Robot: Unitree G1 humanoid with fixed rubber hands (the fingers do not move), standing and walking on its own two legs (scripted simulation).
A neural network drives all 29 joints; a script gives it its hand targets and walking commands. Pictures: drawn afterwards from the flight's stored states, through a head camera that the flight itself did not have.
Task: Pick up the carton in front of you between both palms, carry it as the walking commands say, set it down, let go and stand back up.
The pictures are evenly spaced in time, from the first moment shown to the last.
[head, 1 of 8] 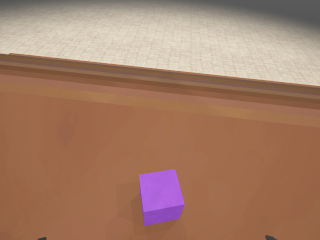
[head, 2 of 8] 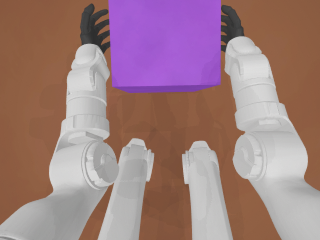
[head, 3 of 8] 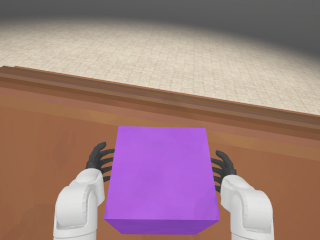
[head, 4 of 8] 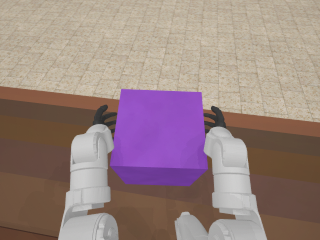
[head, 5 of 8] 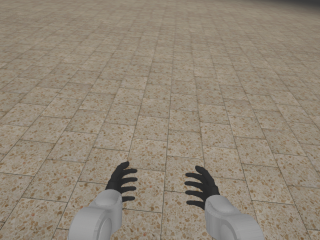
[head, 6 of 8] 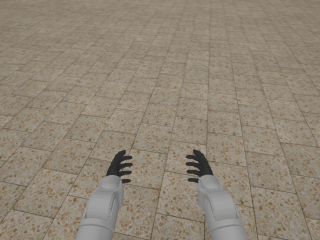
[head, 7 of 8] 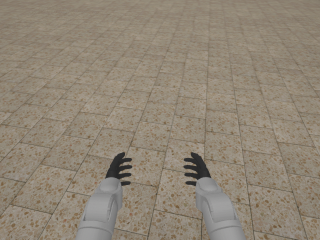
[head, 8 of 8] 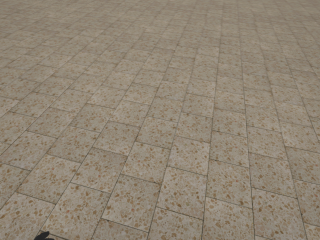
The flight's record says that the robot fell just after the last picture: no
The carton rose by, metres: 0.67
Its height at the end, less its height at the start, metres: -1.57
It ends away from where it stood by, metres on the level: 6.61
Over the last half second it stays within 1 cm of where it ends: yes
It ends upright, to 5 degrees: no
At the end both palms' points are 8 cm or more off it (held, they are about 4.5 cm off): yes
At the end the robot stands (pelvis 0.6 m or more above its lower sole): yes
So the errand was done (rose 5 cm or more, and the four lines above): no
